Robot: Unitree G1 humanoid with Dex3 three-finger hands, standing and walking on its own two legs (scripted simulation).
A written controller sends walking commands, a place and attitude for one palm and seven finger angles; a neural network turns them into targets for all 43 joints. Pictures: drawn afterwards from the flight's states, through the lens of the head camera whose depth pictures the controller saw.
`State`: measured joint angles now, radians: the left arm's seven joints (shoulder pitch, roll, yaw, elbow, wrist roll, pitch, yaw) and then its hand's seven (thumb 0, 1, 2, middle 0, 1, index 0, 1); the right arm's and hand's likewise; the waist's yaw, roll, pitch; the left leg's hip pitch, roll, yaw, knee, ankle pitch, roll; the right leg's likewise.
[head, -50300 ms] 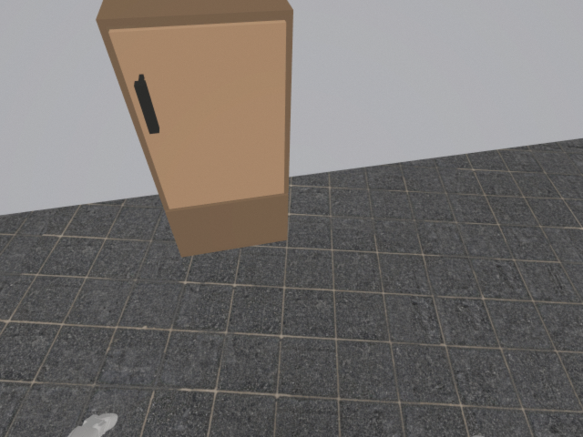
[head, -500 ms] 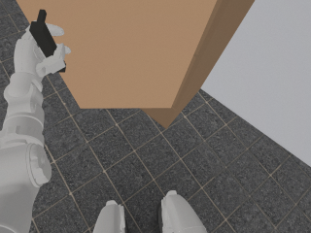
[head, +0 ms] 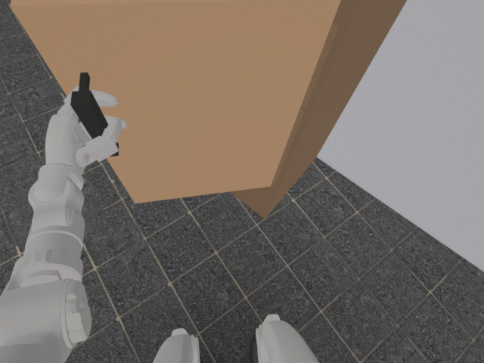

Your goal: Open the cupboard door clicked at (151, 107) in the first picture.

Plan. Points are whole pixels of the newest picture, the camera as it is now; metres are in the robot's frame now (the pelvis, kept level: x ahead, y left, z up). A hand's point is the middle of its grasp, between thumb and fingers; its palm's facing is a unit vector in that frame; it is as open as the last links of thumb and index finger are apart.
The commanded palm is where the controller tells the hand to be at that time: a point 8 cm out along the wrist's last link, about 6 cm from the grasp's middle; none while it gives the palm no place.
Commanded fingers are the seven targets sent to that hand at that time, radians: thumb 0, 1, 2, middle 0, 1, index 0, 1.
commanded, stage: pull the door open along its arc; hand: left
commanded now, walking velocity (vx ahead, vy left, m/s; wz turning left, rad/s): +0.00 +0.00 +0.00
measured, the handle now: (98, 117) +0.51 +0.21 +0.05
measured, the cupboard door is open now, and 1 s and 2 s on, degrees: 49 87 88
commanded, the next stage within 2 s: open thumb and fingers to let go in 0.74 s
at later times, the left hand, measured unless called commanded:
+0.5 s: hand (155, 217) +0.33 +0.11 +0.05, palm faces +0.40 -0.92 +0.01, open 5.9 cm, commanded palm +0.27 +0.15 +0.05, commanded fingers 0.00 0.90 0.90 -0.40 -1.35 -0.40 -1.35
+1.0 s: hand (201, 261) +0.27 +0.04 +0.05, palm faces +0.39 -0.92 -0.03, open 6.4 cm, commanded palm +0.22 +0.09 +0.05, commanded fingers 0.00 0.27 0.63 -0.35 -1.28 -0.35 -1.28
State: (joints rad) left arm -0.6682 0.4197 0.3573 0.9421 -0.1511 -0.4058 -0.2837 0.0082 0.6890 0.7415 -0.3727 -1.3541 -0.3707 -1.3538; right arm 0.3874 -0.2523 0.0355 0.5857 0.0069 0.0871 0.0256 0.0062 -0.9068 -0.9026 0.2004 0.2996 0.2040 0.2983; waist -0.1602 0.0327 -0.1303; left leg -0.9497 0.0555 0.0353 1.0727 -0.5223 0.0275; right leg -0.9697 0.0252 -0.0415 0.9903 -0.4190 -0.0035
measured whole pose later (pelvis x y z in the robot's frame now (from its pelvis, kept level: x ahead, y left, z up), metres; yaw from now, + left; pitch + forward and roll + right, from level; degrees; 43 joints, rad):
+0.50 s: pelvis -0.01 -0.02 +0.01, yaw +3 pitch +16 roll +0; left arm -0.14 -0.04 0.00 0.42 0.03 -0.42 0.43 0.02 0.68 0.75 -0.38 -1.35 -0.39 -1.35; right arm 0.20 -0.17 0.01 0.58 -0.06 0.02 0.05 0.01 -0.91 -0.90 0.20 0.30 0.20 0.30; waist -0.02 0.02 -0.15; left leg -0.81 0.03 0.02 1.03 -0.50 0.00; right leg -0.84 0.00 -0.06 1.01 -0.44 -0.03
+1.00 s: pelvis -0.02 -0.06 +0.00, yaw +5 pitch +13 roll +1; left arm 0.11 -0.07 -0.21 0.23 0.10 -0.43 0.52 0.00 0.59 0.73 -0.38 -1.34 -0.38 -1.34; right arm 0.16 -0.19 -0.01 0.61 -0.07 -0.05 0.01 0.01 -0.91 -0.90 0.20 0.30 0.20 0.30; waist -0.01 0.02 -0.12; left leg -0.78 0.02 -0.03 1.04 -0.48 -0.04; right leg -0.82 -0.01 -0.11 1.05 -0.47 -0.08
